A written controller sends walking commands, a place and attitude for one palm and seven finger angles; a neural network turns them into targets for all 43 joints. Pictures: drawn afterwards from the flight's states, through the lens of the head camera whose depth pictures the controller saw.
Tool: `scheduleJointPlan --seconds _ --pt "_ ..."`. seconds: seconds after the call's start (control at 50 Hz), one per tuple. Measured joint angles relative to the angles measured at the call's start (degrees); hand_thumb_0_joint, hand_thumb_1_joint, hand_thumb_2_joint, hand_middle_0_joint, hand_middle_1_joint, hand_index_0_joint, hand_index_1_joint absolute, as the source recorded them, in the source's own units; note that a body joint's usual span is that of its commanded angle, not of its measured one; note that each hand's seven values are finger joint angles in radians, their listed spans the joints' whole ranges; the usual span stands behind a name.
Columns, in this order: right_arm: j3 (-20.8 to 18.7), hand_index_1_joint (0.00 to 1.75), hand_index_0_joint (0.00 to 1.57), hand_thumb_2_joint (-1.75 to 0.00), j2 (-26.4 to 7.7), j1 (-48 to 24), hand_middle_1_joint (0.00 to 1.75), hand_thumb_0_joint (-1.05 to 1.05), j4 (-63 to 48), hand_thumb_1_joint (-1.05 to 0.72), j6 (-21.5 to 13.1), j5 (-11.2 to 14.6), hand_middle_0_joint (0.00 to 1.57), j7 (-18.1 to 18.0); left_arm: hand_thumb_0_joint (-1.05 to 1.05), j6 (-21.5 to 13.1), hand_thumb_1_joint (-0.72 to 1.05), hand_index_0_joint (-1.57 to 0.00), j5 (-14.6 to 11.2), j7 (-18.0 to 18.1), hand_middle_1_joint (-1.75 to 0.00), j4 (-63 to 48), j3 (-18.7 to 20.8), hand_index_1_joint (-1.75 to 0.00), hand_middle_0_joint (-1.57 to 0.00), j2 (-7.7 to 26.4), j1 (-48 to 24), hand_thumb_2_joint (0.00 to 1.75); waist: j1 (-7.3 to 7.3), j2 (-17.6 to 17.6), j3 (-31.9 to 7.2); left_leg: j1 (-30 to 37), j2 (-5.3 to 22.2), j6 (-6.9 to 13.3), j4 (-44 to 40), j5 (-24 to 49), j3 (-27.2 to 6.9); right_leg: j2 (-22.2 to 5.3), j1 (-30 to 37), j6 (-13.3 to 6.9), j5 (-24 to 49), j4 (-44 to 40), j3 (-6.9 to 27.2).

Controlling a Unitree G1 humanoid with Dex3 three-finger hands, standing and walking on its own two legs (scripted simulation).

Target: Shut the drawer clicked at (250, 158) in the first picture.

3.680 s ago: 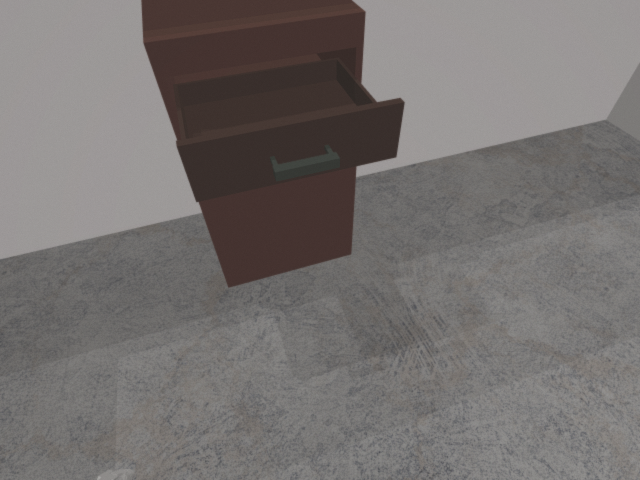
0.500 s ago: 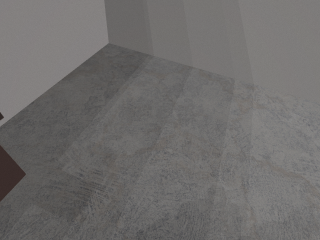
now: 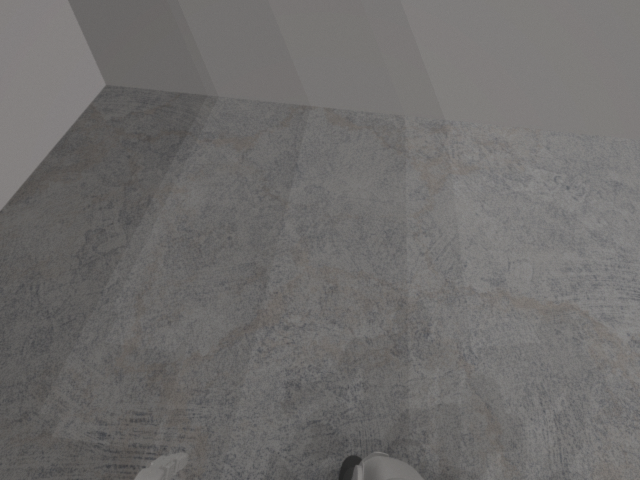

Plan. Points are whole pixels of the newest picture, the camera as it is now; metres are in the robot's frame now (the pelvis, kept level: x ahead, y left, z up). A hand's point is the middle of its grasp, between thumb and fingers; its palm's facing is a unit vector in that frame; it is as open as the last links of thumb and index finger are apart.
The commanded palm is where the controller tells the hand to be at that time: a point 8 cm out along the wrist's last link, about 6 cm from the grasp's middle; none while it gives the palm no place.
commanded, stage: turn to face it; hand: left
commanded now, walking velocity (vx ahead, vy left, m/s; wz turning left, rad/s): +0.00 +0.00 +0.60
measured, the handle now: out of the picture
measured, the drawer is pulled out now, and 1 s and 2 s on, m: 0.29 0.29 0.29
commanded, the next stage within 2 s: none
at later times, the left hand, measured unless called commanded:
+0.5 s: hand out of the picture +0.12 +0.23 -0.18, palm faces +0.28 -0.94 -0.17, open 7.3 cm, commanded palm none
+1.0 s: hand out of the picture +0.08 +0.19 -0.13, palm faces +0.54 -0.80 -0.28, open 7.3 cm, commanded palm none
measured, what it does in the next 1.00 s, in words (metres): walks ahead, turning left: left foot, then right foot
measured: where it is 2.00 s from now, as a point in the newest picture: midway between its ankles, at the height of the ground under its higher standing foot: outside the picture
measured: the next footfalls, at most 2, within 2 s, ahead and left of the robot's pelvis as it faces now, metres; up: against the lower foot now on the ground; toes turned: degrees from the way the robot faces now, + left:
left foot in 0.42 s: +0.16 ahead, +0.13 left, +0.00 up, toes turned +22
right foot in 0.92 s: +0.21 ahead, -0.12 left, +0.00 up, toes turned +27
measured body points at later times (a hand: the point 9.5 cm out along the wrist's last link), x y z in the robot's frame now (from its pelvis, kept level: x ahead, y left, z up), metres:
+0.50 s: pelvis +0.10 +0.03 +0.00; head +0.11 +0.07 +0.45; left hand +0.11 +0.28 -0.16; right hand +0.22 -0.20 -0.12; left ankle +0.12 +0.12 -0.72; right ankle +0.10 -0.10 -0.68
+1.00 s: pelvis +0.11 -0.03 +0.01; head +0.14 -0.04 +0.46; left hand +0.05 +0.23 -0.11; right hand +0.31 -0.22 -0.14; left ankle +0.10 +0.10 -0.67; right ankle +0.18 -0.14 -0.72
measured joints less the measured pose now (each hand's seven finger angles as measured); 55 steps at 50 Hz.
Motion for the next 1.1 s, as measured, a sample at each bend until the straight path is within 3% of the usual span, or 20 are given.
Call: scheduleJointPlan --seconds 0.02,0.06,0.12,0.18,0.26,0.36,0.42,0.44,0.48,0.52,0.56,0.64,0.74,0.86,0.92,0.94,0.98,1.04,1.1 --pt "0.04 0.30 0.20 -0.89 -0.02 -0.26 0.30 0.01 0.50 -0.90 0.53 0.44 0.20 0.10 0.00 -1.15 0.92 -0.20 -0.21 0.47 -0.29 -0.20 0.12 -0.30 -0.20 0.05 -0.38 0.90 0.45 -0.17 -0.04 -3.99 0.57 0.37 10.46 -1.45 -2.89 -0.05 -0.49 -0.41 0.89 2.16 0.06" --pt "-0.20 0.30 0.20 -0.89 -0.82 -2.67 0.30 0.01 0.67 -0.90 1.72 0.98 0.20 -0.20 0.00 -2.08 0.92 -0.20 -0.98 1.46 -0.29 -0.09 -0.20 -0.30 -0.20 -0.68 -1.02 0.90 0.23 1.25 0.76 -12.47 -0.08 1.50 28.75 -1.46 -10.92 0.76 0.28 -0.84 -4.23 5.75 -0.58" --pt "-0.59 0.30 0.20 -0.89 -1.76 -7.04 0.30 0.01 -0.69 -0.90 2.63 0.71 0.20 -0.70 0.00 -2.12 0.92 -0.20 -1.16 2.62 -0.29 0.80 -1.06 -0.30 -0.20 -1.77 -0.59 0.90 -0.28 2.24 0.14 -22.43 -1.36 1.99 38.88 3.22 -15.75 1.38 4.22 0.09 -6.41 2.69 -1.44" --pt "-0.81 0.30 0.20 -0.89 -2.15 -10.56 0.30 0.01 -3.14 -0.91 2.95 0.48 0.20 -0.79 -0.02 -1.90 0.93 -0.20 -1.38 3.85 -0.30 1.19 -0.79 -0.30 -0.20 -2.63 0.08 0.90 -0.61 2.56 -1.57 -28.56 -1.55 1.56 34.53 6.23 -16.42 1.26 7.60 0.16 -5.50 -1.84 -2.79" --pt "-1.10 0.30 0.20 -0.89 -2.49 -13.84 0.30 0.01 -5.60 -0.91 3.99 0.07 0.20 -0.42 -0.03 -0.64 0.94 -0.20 -0.92 4.06 -0.30 0.51 -0.88 -0.30 -0.20 -2.43 0.03 0.90 0.06 2.23 -3.26 -31.38 -1.79 0.72 26.30 8.25 -14.68 0.14 10.80 0.81 -5.82 -4.77 -5.22" --pt "-1.67 0.30 0.20 -0.89 -4.37 -15.93 0.30 0.01 -7.39 -0.94 5.04 0.16 0.20 0.78 -0.02 0.55 0.93 -0.20 -0.55 3.92 -0.30 -0.69 -0.67 -0.30 -0.20 -1.77 0.94 0.90 1.84 0.57 -3.28 -28.05 -2.58 0.57 15.13 7.61 -11.86 -2.43 12.86 2.60 -8.65 -2.96 -8.25" --pt "-1.81 0.30 0.20 -0.89 -5.48 -16.35 0.30 0.01 -9.40 -0.93 4.83 0.01 0.20 1.43 -0.01 1.53 0.92 -0.20 -0.75 3.74 -0.30 -1.18 -0.24 -0.30 -0.20 -0.83 2.67 0.90 2.48 -0.19 -3.06 -23.25 -3.14 1.26 5.33 12.76 -11.20 -4.50 12.22 4.22 -12.21 2.14 -9.84" --pt "-1.97 0.30 0.20 -0.89 -5.74 -16.56 0.30 0.01 -10.06 -0.92 4.56 -0.15 0.20 1.52 -0.01 2.05 0.92 -0.20 -0.97 3.60 -0.30 -1.25 0.00 -0.30 -0.20 -0.34 3.22 0.90 2.37 -0.63 -3.00 -23.44 -3.93 2.98 5.06 13.45 -11.39 -5.39 10.91 5.14 -14.39 5.42 -9.27" --pt "-1.83 0.30 0.20 -0.89 -5.81 -17.41 0.30 0.01 -11.20 -0.92 4.04 -0.37 0.20 1.38 -0.01 3.42 0.92 -0.20 -0.98 3.69 -0.30 -1.27 0.53 -0.30 -0.20 0.86 3.87 0.90 2.38 -1.43 -2.14 -24.45 -5.21 6.18 6.90 11.61 -11.65 -4.81 6.18 6.57 -22.64 16.40 -3.38" --pt "-1.51 0.30 0.20 -0.89 -5.71 -17.75 0.30 0.01 -11.79 -0.92 3.66 -0.34 0.20 0.91 0.00 4.22 0.92 -0.20 -0.86 3.77 -0.30 -0.87 1.08 -0.30 -0.20 1.85 4.20 0.90 2.32 -1.48 -1.62 -24.15 -6.09 7.39 5.62 11.48 -12.32 -3.16 1.51 7.25 -22.78 26.79 1.83" --pt "-1.14 0.30 0.20 -0.89 -5.47 -17.78 0.30 0.01 -11.87 -0.91 3.58 -0.18 0.20 0.51 0.00 4.34 0.92 -0.20 -0.84 3.56 -0.29 -0.64 1.47 -0.30 -0.20 2.72 4.38 0.90 2.58 -1.60 -1.33 -22.94 -7.14 7.03 2.29 13.34 -12.99 -2.61 -1.46 7.88 -18.75 31.94 4.94" --pt "-0.76 0.30 0.20 -0.89 -5.23 -17.59 0.30 0.01 -11.55 -0.91 3.70 0.18 0.20 0.44 0.00 4.36 0.92 -0.20 -1.05 3.48 -0.29 -0.99 1.68 -0.30 -0.20 3.61 5.15 0.90 3.16 -0.88 -1.61 -20.58 -8.78 7.45 -4.02 16.85 -14.78 -2.58 -3.06 8.95 -14.31 31.62 8.09" --pt "-1.11 0.30 0.20 -0.89 -5.18 -17.68 0.30 0.01 -11.38 -0.90 4.46 0.21 0.20 0.90 0.00 4.77 0.91 -0.20 -1.29 3.73 -0.29 -1.70 1.68 -0.30 -0.20 3.86 5.42 0.90 3.02 0.54 -2.21 -19.65 -9.73 6.89 -7.24 19.09 -17.94 -2.22 -0.78 9.46 -14.92 24.28 9.43" --pt "-2.21 0.30 0.20 -0.89 -6.36 -18.36 0.30 0.01 -11.54 -0.90 5.64 0.00 0.20 1.30 0.00 4.35 0.91 -0.20 -1.64 3.83 -0.29 -3.44 0.96 -0.30 -0.20 2.61 4.29 0.90 2.02 2.60 -2.32 -21.60 -10.70 5.21 -6.03 19.97 -22.56 -0.13 4.84 8.52 -16.76 11.27 9.58" --pt "-3.00 0.30 0.20 -0.89 -7.24 -18.10 0.30 0.01 -12.04 -0.90 6.43 0.32 0.20 1.48 0.00 3.11 0.91 -0.20 -1.64 3.80 -0.30 -5.14 0.33 -0.30 -0.20 1.97 4.71 0.90 2.06 2.84 -3.09 -24.20 -12.03 3.81 -2.73 19.12 -24.65 0.31 10.51 6.95 -12.72 -1.82 8.92" --pt "-3.44 0.30 0.20 -0.89 -7.81 -18.32 0.30 0.01 -12.05 -0.90 6.78 0.47 0.20 1.50 0.00 2.69 0.91 -0.20 -1.28 3.94 -0.30 -5.31 0.17 -0.30 -0.20 1.36 4.70 0.90 2.39 3.46 -2.93 -25.87 -12.14 3.06 1.04 14.62 -25.04 0.42 10.39 6.10 -10.76 -2.07 8.38" --pt "-4.18 0.30 0.20 -0.89 -9.02 -18.45 0.30 0.01 -12.00 -0.90 7.55 0.21 0.20 1.67 0.00 2.65 0.91 -0.20 -1.03 4.01 -0.30 -5.60 -0.61 -0.30 -0.20 0.05 5.15 0.90 2.38 4.56 -2.70 -29.65 -12.26 2.27 12.70 6.64 -24.16 -0.07 10.72 5.07 -10.30 -0.94 6.41" --pt "-4.54 0.30 0.20 -0.89 -10.00 -18.83 0.30 0.01 -12.01 -0.90 7.90 0.00 0.20 2.29 0.00 2.54 0.91 -0.20 -0.88 4.02 -0.30 -5.63 -1.21 -0.30 -0.20 -0.87 6.48 0.90 2.35 4.03 -2.43 -33.04 -10.89 1.11 27.16 6.28 -21.10 -1.58 12.65 4.77 -9.81 -2.71 4.46" --pt "-4.49 0.30 0.20 -0.89 -10.14 -19.16 0.30 0.01 -12.41 -0.91 7.81 0.12 0.20 2.63 0.00 2.45 0.91 -0.20 -0.64 3.94 -0.30 -5.31 -1.59 -0.30 -0.20 -0.99 7.06 0.90 2.19 2.49 -1.70 -32.11 -8.95 -0.12 29.40 6.22 -18.94 -3.40 13.88 4.77 -9.36 -3.89 2.66"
